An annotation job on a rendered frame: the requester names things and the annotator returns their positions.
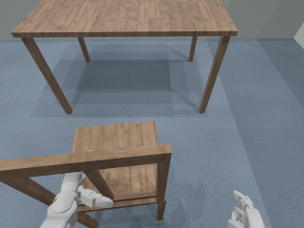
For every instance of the left robot hand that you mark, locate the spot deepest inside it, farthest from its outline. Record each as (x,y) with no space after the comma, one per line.
(74,182)

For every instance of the robot left forearm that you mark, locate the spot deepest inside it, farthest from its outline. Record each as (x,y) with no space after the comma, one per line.
(63,212)

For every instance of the table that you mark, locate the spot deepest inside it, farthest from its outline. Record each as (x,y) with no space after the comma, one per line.
(126,18)

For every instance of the right robot hand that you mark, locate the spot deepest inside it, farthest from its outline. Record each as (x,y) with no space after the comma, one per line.
(250,217)

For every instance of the chair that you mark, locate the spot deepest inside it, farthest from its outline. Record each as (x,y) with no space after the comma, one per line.
(127,165)

